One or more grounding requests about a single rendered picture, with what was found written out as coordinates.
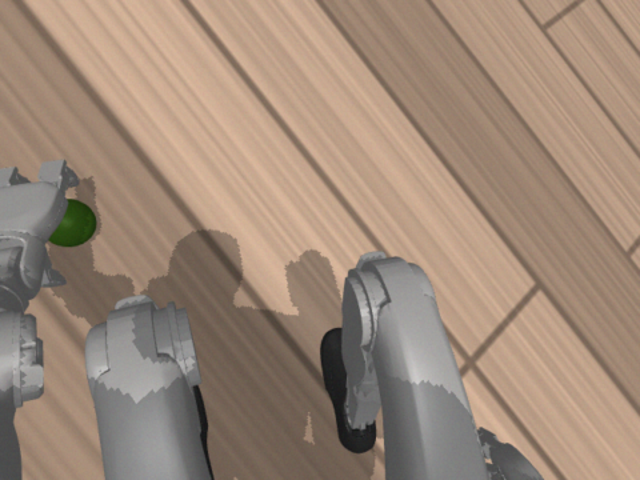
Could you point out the left robot foot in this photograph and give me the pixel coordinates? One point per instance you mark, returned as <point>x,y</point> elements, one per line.
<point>204,425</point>

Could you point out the right robot hand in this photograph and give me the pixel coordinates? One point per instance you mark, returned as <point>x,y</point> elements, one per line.
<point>508,462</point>

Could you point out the left robot hand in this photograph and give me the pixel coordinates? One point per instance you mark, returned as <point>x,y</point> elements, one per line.
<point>37,208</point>

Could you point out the left robot arm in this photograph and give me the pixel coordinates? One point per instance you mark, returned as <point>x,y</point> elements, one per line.
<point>22,263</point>

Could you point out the right robot foot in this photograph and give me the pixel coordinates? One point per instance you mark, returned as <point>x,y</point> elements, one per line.
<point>335,377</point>

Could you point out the ball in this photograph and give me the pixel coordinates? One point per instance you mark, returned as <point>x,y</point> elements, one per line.
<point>77,226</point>

